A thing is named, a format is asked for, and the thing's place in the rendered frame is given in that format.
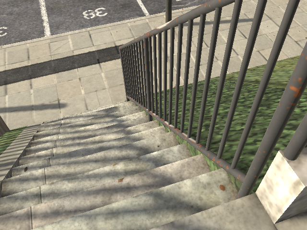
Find stairs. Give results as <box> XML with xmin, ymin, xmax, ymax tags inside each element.
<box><xmin>0</xmin><ymin>100</ymin><xmax>238</xmax><ymax>230</ymax></box>

